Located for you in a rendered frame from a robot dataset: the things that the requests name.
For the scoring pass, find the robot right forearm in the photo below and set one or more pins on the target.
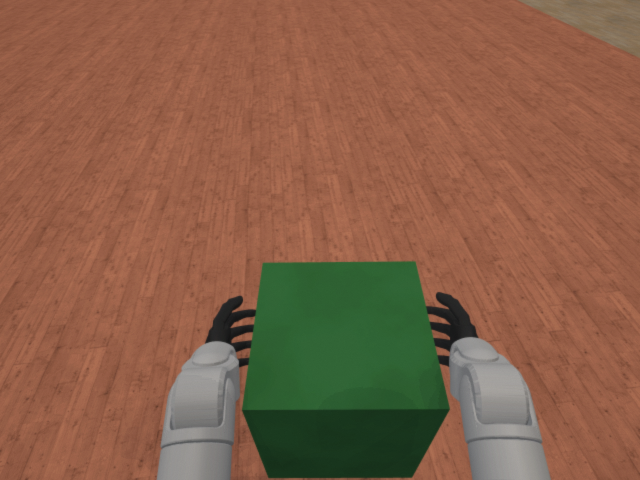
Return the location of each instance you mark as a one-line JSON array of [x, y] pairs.
[[498, 415]]

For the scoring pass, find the right robot hand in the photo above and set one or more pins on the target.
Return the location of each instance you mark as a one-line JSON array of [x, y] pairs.
[[459, 319]]

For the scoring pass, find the robot left forearm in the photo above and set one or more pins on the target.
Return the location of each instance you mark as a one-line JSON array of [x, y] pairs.
[[199, 422]]

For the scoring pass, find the carton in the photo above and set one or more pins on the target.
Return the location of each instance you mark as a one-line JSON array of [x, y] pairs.
[[343, 378]]

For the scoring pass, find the left robot hand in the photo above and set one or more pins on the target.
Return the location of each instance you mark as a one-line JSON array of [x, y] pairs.
[[222, 331]]

